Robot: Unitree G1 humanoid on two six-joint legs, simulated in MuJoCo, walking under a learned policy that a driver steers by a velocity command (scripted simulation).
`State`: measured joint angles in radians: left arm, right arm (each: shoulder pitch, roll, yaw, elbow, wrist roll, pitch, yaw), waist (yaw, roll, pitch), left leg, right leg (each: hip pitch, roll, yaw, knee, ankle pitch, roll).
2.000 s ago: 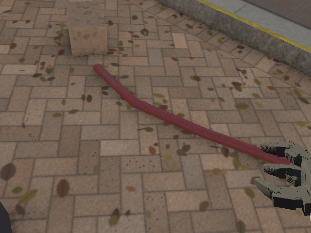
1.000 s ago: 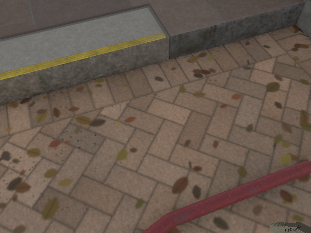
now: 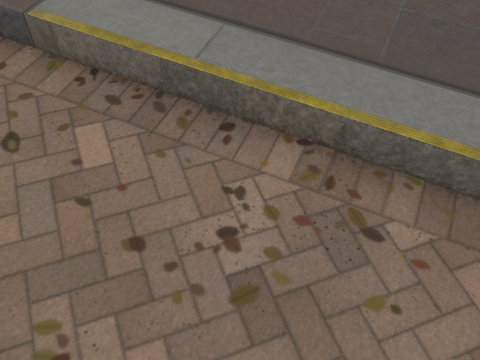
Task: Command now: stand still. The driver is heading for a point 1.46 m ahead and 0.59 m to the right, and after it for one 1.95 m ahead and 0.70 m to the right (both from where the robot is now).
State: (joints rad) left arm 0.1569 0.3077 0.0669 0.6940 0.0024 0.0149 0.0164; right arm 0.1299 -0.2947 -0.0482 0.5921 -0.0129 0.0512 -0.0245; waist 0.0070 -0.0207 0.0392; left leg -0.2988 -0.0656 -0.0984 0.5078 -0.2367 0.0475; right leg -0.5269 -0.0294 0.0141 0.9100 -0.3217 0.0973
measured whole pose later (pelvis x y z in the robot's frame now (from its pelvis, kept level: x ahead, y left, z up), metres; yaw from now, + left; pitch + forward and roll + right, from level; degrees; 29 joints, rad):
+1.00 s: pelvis +0.27 -0.20 +0.00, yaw -44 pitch -2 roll -3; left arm 0.18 0.23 0.06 0.65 0.00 -0.07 -0.05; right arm 0.39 -0.27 -0.01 0.83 0.08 -0.10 0.00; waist 0.00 0.04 0.10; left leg -0.19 0.10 -0.05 1.37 -0.27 0.07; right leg -0.49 0.05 -0.18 0.85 -0.16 -0.27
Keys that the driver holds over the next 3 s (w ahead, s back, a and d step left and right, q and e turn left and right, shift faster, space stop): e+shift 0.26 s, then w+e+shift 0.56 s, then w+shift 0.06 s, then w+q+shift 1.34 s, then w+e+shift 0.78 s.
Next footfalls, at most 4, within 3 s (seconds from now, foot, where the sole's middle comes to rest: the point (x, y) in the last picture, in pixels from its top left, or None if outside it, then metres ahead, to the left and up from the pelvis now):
0.12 right None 0.06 -0.14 -0.78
0.42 left None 0.07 0.11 -0.78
0.86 right None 0.29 -0.34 -0.72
1.32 left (386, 281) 0.69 -0.43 -0.78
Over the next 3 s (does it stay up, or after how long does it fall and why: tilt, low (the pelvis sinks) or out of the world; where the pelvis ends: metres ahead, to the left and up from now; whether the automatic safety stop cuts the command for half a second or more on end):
stays up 1.82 -0.45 0.16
